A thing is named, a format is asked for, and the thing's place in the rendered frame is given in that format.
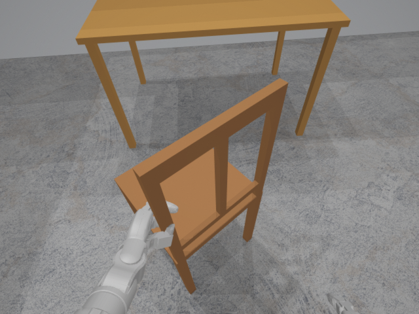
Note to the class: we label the robot right hand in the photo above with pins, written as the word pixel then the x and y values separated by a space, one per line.
pixel 342 306

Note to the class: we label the robot left forearm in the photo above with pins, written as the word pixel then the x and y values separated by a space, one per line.
pixel 116 289

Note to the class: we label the table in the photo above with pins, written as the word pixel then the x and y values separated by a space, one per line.
pixel 113 21

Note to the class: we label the robot left hand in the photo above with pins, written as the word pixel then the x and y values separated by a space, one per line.
pixel 142 223

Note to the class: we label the chair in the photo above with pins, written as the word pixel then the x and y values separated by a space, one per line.
pixel 208 190

